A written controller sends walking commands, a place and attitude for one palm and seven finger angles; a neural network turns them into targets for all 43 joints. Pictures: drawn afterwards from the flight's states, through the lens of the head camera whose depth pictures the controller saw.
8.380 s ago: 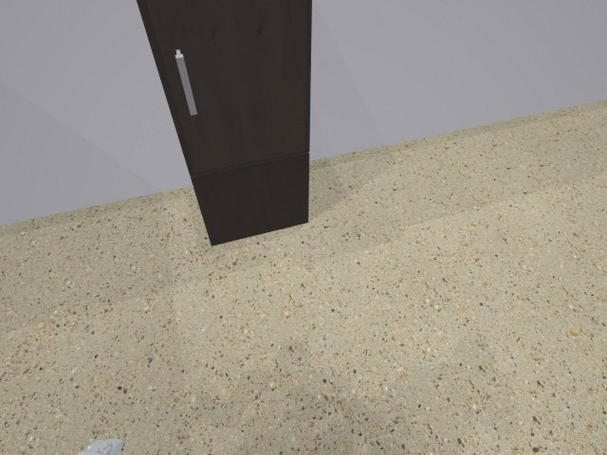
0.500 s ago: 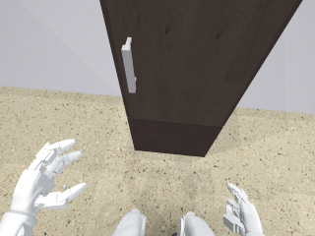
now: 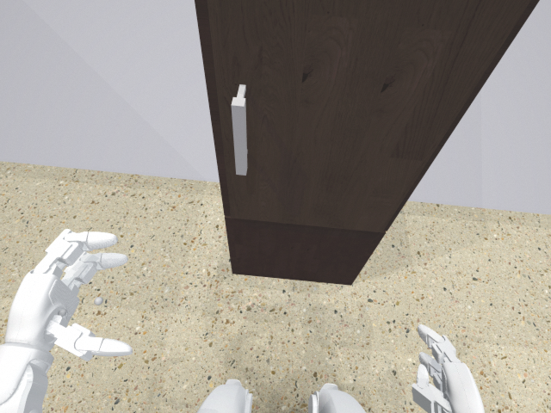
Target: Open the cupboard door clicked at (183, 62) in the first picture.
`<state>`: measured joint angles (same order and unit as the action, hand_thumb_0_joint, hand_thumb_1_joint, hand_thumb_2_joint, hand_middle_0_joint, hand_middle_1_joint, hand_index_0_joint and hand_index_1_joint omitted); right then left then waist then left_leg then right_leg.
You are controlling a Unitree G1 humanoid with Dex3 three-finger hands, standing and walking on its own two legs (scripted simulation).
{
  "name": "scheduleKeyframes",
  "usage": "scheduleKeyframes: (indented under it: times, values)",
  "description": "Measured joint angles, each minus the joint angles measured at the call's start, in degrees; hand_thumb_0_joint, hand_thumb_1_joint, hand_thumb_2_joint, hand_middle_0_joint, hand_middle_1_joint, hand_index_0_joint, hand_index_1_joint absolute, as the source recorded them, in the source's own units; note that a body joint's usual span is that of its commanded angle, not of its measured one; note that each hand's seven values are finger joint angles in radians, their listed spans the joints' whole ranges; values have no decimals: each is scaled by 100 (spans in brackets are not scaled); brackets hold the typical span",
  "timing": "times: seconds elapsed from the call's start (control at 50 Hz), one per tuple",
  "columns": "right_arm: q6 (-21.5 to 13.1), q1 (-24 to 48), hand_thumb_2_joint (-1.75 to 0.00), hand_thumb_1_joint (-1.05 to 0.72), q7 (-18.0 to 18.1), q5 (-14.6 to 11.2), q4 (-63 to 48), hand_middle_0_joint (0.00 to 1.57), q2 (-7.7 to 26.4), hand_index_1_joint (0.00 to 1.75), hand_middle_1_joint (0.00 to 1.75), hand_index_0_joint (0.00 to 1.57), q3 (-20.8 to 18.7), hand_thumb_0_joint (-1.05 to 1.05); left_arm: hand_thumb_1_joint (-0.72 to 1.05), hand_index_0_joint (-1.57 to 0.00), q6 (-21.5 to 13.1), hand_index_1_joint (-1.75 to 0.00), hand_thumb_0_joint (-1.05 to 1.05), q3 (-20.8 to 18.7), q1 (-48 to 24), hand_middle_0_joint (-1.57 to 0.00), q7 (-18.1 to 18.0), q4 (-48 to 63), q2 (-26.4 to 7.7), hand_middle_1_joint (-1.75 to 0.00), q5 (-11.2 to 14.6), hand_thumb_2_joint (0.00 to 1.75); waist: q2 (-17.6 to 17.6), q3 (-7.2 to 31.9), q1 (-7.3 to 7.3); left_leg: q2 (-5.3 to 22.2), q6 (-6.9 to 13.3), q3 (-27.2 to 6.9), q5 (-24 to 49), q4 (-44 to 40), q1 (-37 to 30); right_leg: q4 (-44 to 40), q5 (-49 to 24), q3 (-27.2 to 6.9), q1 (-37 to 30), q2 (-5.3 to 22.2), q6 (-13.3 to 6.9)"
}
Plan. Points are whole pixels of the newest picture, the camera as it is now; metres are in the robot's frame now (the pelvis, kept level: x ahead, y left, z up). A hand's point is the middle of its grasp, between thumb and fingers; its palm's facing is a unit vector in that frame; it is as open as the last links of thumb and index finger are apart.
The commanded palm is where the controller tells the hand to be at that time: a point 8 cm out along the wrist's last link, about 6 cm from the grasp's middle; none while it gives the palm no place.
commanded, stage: raise the hand with hooked fingers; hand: left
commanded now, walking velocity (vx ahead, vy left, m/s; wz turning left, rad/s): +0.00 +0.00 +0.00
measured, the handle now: (241, 132) +0.55 +0.10 +0.05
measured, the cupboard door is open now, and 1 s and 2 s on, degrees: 0 0 0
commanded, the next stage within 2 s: move the hooked fingers beside the handle in 0.86 s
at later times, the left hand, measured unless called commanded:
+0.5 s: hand (82, 254) +0.30 +0.28 +0.06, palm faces -0.03 -1.00 -0.04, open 14.0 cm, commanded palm +0.27 +0.32 +0.06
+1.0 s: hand (88, 259) +0.29 +0.27 +0.06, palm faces -0.01 -1.00 -0.03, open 14.0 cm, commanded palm +0.28 +0.31 +0.06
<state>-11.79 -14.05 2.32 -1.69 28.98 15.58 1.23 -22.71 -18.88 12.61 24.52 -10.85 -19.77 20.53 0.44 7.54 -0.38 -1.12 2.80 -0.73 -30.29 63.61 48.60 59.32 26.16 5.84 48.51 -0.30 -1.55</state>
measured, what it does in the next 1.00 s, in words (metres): stands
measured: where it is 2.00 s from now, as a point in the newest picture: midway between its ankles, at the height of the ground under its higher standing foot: outside the picture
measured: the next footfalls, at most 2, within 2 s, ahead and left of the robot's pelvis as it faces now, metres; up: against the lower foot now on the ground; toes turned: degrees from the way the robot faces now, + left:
none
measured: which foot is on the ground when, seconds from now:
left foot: down 0.00-1.00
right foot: down 0.00-1.00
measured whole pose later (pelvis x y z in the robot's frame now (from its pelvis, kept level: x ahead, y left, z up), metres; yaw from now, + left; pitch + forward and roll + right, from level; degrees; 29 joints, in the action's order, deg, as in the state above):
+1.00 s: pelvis +0.00 +0.00 +0.01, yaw -1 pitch +16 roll -3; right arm -8.9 -15.4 2.5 -1.9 29.5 15.9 2.6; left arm -19.7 -24.5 -0.7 31.1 -24.6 -24.1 21.8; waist 0.7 7.2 -0.5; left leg -0.6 2.6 -0.3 -29.4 60.9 47.0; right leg 56.7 25.0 5.2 47.2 -1.0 -1.7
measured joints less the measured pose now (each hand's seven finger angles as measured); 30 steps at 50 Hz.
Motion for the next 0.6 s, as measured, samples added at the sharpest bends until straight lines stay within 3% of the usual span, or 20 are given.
scheduleKeyframes:
  times: [0.18,0.4,0.6]
  values:
    - [53,-22,-90,-90,19,1,11,21,-54,30,30,20,173,1,-47,-30,271,-118,-1,-211,-662,-29,311,-564,-218,-118,17,31,33,-50,63,-11,27,-2,44,-109,-93,-143,-59,-3,-113,4,29]
    - [144,-179,-90,-90,50,-16,134,21,62,30,30,20,131,1,-50,-30,406,-120,-2,-571,-1354,-30,640,-1260,-519,-120,102,30,16,-83,9,9,37,39,79,-231,-139,-267,-114,-49,-142,-22,41]
    - [208,-288,-90,-90,-14,-13,78,21,120,30,30,20,27,1,-50,-30,345,-120,-2,-581,-1259,-30,636,-1216,-476,-120,123,30,-1,-47,-82,34,38,105,110,-342,-174,-348,-158,-119,-137,-50,45]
